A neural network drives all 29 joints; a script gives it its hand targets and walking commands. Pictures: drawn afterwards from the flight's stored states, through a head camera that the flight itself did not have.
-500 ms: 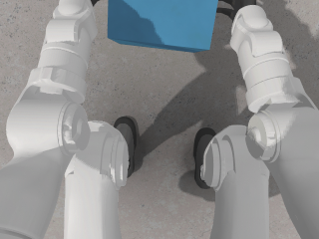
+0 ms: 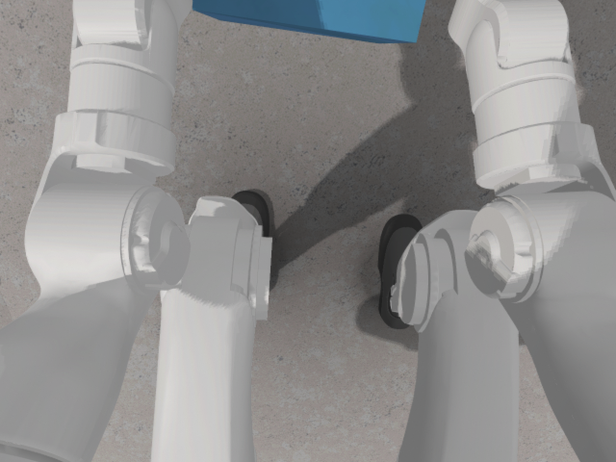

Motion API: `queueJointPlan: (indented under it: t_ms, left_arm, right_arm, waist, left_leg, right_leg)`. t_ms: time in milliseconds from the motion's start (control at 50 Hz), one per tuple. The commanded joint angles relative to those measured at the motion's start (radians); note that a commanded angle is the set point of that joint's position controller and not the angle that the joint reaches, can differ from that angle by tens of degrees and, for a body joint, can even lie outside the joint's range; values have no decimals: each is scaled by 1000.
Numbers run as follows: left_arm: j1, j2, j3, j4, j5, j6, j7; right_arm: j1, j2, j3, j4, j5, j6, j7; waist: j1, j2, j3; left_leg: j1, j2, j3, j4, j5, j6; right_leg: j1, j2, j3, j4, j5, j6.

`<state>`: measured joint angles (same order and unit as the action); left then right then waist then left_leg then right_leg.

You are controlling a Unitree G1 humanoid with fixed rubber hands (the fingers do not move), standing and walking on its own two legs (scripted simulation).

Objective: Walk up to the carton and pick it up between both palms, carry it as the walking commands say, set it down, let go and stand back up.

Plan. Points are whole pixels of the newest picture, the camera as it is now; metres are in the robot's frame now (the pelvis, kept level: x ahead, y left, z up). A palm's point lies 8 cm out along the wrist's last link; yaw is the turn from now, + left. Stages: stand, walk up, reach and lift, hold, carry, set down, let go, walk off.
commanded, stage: reach and lift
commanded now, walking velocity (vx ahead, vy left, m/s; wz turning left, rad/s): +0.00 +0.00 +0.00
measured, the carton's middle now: out of the picture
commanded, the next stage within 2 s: none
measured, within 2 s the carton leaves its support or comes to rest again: neither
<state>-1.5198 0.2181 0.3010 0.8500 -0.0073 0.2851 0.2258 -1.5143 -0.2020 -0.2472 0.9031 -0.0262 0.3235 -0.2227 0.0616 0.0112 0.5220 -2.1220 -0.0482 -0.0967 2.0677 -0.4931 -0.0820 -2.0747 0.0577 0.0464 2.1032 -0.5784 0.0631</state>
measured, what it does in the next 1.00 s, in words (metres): rises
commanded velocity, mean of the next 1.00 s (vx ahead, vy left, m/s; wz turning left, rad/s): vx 0.00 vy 0.00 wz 0.00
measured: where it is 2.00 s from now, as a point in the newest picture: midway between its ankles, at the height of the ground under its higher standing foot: (321, 279)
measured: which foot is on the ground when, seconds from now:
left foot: down 0.00-1.00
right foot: down 0.00-1.00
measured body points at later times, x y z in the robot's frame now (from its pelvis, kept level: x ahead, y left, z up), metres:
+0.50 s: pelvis -0.01 -0.01 +0.03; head +0.35 +0.01 +0.28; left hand +0.54 +0.17 -0.11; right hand +0.54 -0.11 -0.13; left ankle +0.14 +0.14 -0.37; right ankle +0.12 -0.13 -0.37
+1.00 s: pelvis -0.02 +0.00 +0.08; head +0.32 +0.02 +0.35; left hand +0.52 +0.17 -0.03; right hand +0.53 -0.11 -0.05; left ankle +0.14 +0.14 -0.37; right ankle +0.12 -0.13 -0.37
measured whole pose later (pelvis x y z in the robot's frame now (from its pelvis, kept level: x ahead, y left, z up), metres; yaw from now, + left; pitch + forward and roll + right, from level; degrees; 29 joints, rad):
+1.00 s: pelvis -0.02 +0.00 +0.08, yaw +0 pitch +24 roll -1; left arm -1.34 0.06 0.40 0.56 0.10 0.40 0.24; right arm -1.35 -0.09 -0.32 0.66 -0.05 0.42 -0.30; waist 0.06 -0.01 0.52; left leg -1.80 -0.03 -0.10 1.82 -0.43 -0.08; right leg -1.77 0.06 0.04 1.85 -0.50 0.05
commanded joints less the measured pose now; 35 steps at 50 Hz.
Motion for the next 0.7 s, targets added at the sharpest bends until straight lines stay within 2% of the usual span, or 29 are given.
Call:
queueJointPlan:
  t_ms: [0,20,40,80,120,140,160,180,200,240,260,280,300,320,340,360,400,420,440,460,480,520,540,580,600,620,640,660,680]
  left_arm:
    - [-422,-1146,-368,-23,-86,-3,-445]
    - [-489,-1190,-405,-135,-103,0,-437]
    - [-454,-1168,-389,-10,-75,9,-439]
    - [-452,-1202,-388,-71,-62,10,-431]
    - [-449,-1195,-405,-93,-64,18,-429]
    - [-455,-1161,-384,-77,-65,23,-426]
    - [-520,-1215,-416,-166,-101,25,-421]
    - [-477,-1223,-402,-74,-52,42,-425]
    - [-439,-1178,-363,-45,-37,35,-431]
    - [-491,-1203,-400,-128,-58,33,-436]
    - [-440,-1192,-398,-107,-64,40,-439]
    - [-518,-1178,-407,-114,-59,46,-436]
    - [-469,-1162,-401,-132,-48,46,-439]
    - [-532,-1192,-477,-246,-83,50,-433]
    - [-490,-1184,-447,-163,-79,59,-436]
    - [-500,-1171,-429,-177,-64,59,-440]
    - [-465,-1202,-463,-229,-80,66,-444]
    - [-489,-1231,-499,-275,-91,69,-441]
    - [-518,-1154,-452,-209,-74,73,-447]
    - [-510,-1199,-441,-175,-67,79,-439]
    - [-470,-1157,-441,-213,-63,75,-445]
    - [-500,-1200,-456,-205,-68,82,-450]
    - [-486,-1193,-497,-290,-90,75,-447]
    - [-493,-1189,-481,-256,-90,85,-448]
    - [-503,-1201,-475,-182,-68,96,-454]
    - [-430,-1189,-407,-111,-28,100,-460]
    - [-420,-1238,-467,-229,-71,90,-456]
    - [-481,-1237,-520,-291,-94,86,-454]
    - [-455,-1206,-456,-180,-63,97,-453]
  right_arm:
    - [-775,977,378,-344,124,-110,395]
    - [-781,1030,423,-368,166,-111,401]
    - [-811,956,370,-325,132,-119,405]
    - [-781,980,395,-303,136,-105,404]
    - [-758,973,382,-301,129,-101,403]
    - [-764,973,371,-284,122,-98,402]
    - [-810,998,427,-408,148,-99,392]
    - [-821,970,426,-392,144,-98,397]
    - [-763,966,366,-324,81,-80,404]
    - [-765,1021,435,-327,124,-75,409]
    - [-837,1025,478,-428,152,-80,404]
    - [-839,988,431,-384,144,-71,406]
    - [-838,1028,451,-413,153,-63,409]
    - [-792,1062,499,-468,168,-61,403]
    - [-794,1066,524,-421,170,-44,398]
    - [-741,1087,474,-370,142,-35,394]
    - [-829,1080,520,-488,173,-44,388]
    - [-778,1085,551,-513,193,-45,380]
    - [-788,1070,489,-417,160,-28,378]
    - [-738,1081,475,-383,144,-24,377]
    - [-739,1078,507,-438,159,-21,378]
    - [-756,1062,508,-435,143,-24,377]
    - [-736,1135,538,-484,166,-18,375]
    - [-738,1136,564,-465,197,-12,372]
    - [-684,1081,472,-355,121,1,380]
    - [-685,1098,473,-362,140,-6,386]
    - [-740,1079,552,-510,166,-22,385]
    - [-719,1171,571,-484,185,-10,379]
    - [-673,1099,513,-382,153,8,388]
  waist:
    - [-19,-22,-1968]
    - [19,-30,-2128]
    - [-14,51,-1983]
    - [-48,-12,-2064]
    - [-39,39,-2141]
    - [-46,6,-2067]
    - [-42,3,-2255]
    - [-12,23,-2217]
    - [-18,-3,-2059]
    - [7,-55,-2149]
    - [18,-54,-2229]
    - [-22,-25,-2188]
    - [28,-53,-2175]
    - [23,-21,-2351]
    - [32,-77,-2313]
    - [29,-66,-2243]
    - [33,-51,-2355]
    - [23,8,-2454]
    - [40,-51,-2277]
    - [13,-54,-2237]
    - [59,-47,-2254]
    - [9,-62,-2312]
    - [31,-77,-2412]
    - [62,-31,-2379]
    - [6,-32,-2214]
    - [43,-32,-2149]
    - [7,-41,-2340]
    - [43,-37,-2453]
    - [9,-67,-2289]
  left_leg:
    - [718,-66,208,-119,372,38]
    - [790,-69,215,-120,379,45]
    - [738,-61,220,-124,346,37]
    - [782,-61,199,-163,310,42]
    - [836,-69,199,-173,320,40]
    - [807,-68,193,-171,295,39]
    - [878,-75,220,-173,318,33]
    - [825,-69,218,-172,299,32]
    - [750,-79,219,-192,258,35]
    - [771,-85,226,-195,264,51]
    - [804,-81,223,-193,300,51]
    - [800,-72,205,-212,251,53]
    - [813,-79,225,-213,255,50]
    - [860,-89,237,-210,323,38]
    - [810,-76,234,-191,304,42]
    - [773,-87,230,-230,227,50]
    - [865,-96,242,-226,321,51]
    - [898,-88,241,-210,381,39]
    - [808,-77,233,-239,264,45]
    - [780,-84,238,-242,208,47]
    - [799,-95,244,-264,227,56]
    - [809,-79,237,-245,278,45]
    - [852,-94,239,-253,326,49]
    - [839,-80,244,-252,297,46]
    - [782,-85,228,-284,224,41]
    - [769,-86,225,-300,196,54]
    - [834,-99,240,-274,287,53]
    - [940,-100,232,-299,341,48]
    - [839,-74,220,-289,243,51]
  right_leg:
    - [443,100,-190,-156,308,-35]
    - [554,90,-178,-161,328,-40]
    - [415,84,-174,-171,269,-42]
    - [488,94,-200,-192,264,-39]
    - [487,88,-193,-188,276,-43]
    - [430,89,-200,-202,204,-38]
    - [616,100,-199,-231,260,-36]
    - [597,91,-187,-214,274,-47]
    - [517,87,-184,-231,210,-46]
    - [621,93,-187,-242,222,-31]
    - [639,100,-179,-247,251,-30]
    - [585,92,-186,-242,225,-35]
    - [562,103,-192,-265,192,-31]
    - [727,107,-175,-259,300,-35]
    - [729,99,-183,-239,298,-26]
    - [713,104,-187,-264,244,-16]
    - [739,115,-170,-276,294,-24]
    - [838,122,-160,-263,381,-34]
    - [737,111,-183,-287,264,-26]
    - [717,116,-170,-302,197,-30]
    - [752,113,-161,-316,226,-19]
    - [794,111,-164,-313,295,-25]
    - [879,114,-160,-318,354,-23]
    - [861,111,-127,-324,312,-30]
    - [743,117,-142,-342,225,-37]
    - [714,117,-151,-353,195,-22]
    - [826,113,-150,-352,294,-17]
    - [890,118,-153,-350,353,-22]
    - [785,114,-158,-358,251,-29]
